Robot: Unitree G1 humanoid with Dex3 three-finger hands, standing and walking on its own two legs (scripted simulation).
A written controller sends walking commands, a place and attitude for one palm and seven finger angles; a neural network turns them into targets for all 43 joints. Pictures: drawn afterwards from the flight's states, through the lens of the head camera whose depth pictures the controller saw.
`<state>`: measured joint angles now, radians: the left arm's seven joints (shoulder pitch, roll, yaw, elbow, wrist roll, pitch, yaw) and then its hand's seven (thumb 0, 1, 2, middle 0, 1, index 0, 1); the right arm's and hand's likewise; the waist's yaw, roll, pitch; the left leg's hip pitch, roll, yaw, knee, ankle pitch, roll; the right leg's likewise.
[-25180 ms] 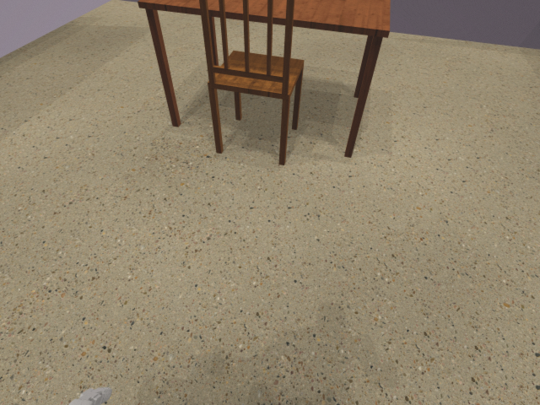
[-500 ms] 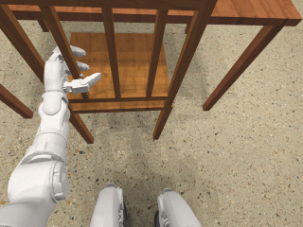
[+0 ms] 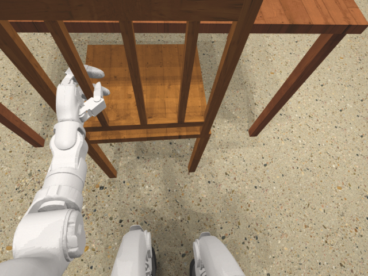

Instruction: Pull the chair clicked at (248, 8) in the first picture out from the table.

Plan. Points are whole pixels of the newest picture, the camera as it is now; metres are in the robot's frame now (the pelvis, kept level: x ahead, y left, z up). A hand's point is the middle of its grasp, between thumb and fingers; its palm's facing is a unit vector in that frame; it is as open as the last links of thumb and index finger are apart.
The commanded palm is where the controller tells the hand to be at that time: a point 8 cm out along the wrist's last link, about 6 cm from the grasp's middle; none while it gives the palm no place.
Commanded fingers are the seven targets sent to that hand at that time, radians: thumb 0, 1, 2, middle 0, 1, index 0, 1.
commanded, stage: hook a spindle and tug to test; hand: left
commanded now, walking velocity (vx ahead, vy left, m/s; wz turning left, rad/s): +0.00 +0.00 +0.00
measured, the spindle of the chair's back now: (137, 85) +0.51 +0.08 +0.04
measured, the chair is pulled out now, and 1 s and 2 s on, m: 0.00 0.05 0.19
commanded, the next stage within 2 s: step backward, pulling the chair out in 0.30 s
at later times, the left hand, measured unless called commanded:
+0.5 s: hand (101, 110) +0.45 +0.15 +0.03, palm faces +0.05 -0.99 -0.13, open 5.1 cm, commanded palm +0.43 +0.20 +0.03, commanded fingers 0.00 0.90 0.90 -0.50 -1.45 -0.50 -1.45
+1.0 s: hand (105, 120) +0.42 +0.14 +0.05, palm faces +0.00 -0.99 -0.15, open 5.1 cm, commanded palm +0.40 +0.18 +0.05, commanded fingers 0.00 0.90 0.90 -0.50 -1.45 -0.50 -1.45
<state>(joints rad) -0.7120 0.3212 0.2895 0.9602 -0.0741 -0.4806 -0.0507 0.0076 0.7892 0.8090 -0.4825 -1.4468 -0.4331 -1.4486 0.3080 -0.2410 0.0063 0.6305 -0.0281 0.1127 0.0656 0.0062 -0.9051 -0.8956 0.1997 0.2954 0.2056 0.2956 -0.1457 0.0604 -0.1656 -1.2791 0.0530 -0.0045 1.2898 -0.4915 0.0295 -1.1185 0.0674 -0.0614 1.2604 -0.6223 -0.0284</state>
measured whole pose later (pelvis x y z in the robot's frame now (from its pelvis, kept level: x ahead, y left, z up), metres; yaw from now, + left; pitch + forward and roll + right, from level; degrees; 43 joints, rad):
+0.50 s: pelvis +0.02 +0.00 +0.03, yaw +1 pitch +20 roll -2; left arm -0.52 0.25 0.17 0.71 -0.05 -0.27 0.03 0.02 0.76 0.80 -0.45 -1.40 -0.44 -1.45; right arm 0.25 -0.23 0.00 0.57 0.04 0.13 0.00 0.01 -0.91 -0.90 0.20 0.30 0.20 0.30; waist -0.10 0.05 -0.05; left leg -1.01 0.03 0.01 1.14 -0.45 0.03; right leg -0.86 0.05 -0.04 1.11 -0.55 -0.02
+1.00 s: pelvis +0.02 +0.01 +0.11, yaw -2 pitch +11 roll -2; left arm -0.60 0.21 0.14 1.07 -0.07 -0.21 0.06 0.05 0.74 0.79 -0.34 -1.16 -0.50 -1.45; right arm 0.25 -0.25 -0.01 0.72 0.04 0.05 -0.08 0.01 -0.90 -0.90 0.20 0.30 0.21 0.30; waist -0.09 0.06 0.09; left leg -0.57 0.04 0.08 0.63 -0.25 0.04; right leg -0.43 0.05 0.00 0.55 -0.31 0.00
